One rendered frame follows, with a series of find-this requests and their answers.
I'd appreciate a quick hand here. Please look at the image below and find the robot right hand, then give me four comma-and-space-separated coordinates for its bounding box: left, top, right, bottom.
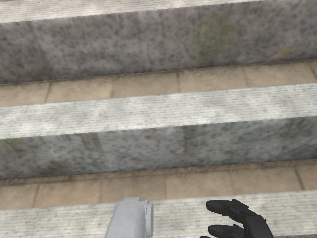
199, 198, 273, 238

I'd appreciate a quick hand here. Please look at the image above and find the robot left thigh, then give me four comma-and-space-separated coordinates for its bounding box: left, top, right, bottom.
104, 197, 154, 238

